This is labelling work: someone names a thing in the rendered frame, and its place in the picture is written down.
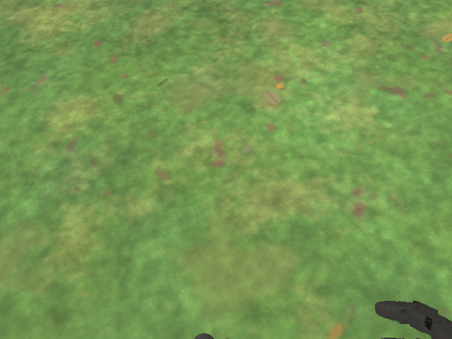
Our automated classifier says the right robot hand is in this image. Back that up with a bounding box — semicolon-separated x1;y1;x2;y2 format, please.
375;300;452;339

